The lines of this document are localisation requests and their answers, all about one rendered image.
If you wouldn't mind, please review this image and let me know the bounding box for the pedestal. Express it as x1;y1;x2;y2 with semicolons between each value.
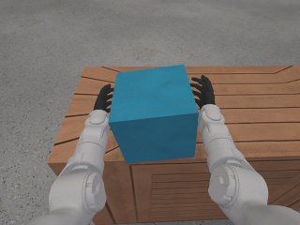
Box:
47;66;300;225

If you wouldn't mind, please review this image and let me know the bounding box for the robot left hand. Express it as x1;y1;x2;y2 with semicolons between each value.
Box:
93;84;114;113

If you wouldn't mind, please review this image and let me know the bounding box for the right robot forearm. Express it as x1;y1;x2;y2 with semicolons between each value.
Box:
197;104;269;196

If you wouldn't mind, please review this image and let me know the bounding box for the left robot forearm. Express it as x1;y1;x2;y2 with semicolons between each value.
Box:
49;110;110;210

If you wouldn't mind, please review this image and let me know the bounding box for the robot right upper arm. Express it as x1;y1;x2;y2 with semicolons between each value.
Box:
208;164;300;225

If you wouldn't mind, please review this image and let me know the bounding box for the robot right hand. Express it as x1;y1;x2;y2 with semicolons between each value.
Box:
190;75;216;109

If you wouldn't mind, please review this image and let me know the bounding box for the carton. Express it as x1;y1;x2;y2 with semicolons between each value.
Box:
108;64;199;164

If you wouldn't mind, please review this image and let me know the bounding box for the robot left upper arm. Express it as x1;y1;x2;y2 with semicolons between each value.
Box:
23;171;107;225

